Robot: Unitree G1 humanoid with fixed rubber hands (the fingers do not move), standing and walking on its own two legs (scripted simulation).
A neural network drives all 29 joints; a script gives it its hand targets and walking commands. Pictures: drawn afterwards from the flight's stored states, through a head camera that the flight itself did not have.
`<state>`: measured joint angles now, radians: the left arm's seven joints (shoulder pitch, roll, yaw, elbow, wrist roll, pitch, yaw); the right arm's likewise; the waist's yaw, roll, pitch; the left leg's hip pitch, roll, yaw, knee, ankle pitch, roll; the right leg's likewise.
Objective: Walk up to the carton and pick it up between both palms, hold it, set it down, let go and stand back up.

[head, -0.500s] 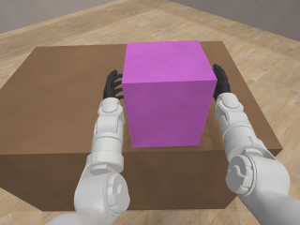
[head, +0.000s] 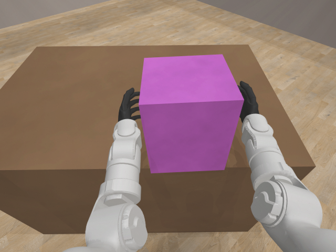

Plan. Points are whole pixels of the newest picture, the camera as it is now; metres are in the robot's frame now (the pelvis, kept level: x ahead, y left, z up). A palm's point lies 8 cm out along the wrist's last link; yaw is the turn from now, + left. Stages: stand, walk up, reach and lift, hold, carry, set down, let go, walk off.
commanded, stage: set down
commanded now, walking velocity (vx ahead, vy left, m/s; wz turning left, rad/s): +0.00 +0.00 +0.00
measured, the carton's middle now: (185, 115) +0.45 -0.01 +0.07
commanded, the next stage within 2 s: none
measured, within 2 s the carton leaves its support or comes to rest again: rests again in 0.18 s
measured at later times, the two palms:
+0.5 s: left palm (130, 120) +0.39 +0.14 +0.11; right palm (249, 116) +0.41 -0.16 +0.11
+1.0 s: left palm (129, 122) +0.39 +0.14 +0.10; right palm (249, 118) +0.41 -0.16 +0.10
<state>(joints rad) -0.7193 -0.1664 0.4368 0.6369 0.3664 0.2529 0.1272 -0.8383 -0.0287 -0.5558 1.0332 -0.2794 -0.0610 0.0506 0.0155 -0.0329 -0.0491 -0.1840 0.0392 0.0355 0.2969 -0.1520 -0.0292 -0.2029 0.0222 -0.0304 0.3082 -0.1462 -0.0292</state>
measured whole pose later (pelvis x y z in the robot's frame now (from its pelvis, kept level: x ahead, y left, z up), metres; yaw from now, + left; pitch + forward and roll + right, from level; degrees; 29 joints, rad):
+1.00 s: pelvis +0.00 +0.00 +0.00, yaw -2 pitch +1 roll +0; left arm -0.68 -0.23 0.50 0.55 0.44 0.18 0.08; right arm -0.78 0.01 -0.59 0.92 -0.33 -0.11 0.11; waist 0.03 -0.03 0.01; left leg -0.14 0.04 0.09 0.27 -0.15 -0.02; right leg -0.19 0.01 -0.03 0.31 -0.15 -0.02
